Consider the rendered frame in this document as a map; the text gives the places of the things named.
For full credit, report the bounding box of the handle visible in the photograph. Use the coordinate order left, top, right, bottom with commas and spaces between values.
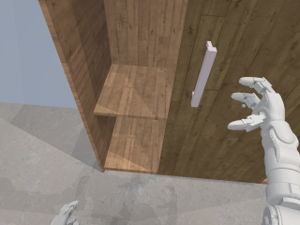
190, 41, 218, 108

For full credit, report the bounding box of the right robot hand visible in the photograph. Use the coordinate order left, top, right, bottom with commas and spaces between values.
227, 77, 285, 132

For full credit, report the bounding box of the right robot forearm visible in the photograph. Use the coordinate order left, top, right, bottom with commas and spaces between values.
260, 120, 300, 211

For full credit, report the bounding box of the left robot hand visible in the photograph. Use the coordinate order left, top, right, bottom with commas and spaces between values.
50, 201, 79, 225

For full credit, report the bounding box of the right robot upper arm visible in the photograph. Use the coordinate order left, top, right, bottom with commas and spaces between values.
261, 204, 300, 225

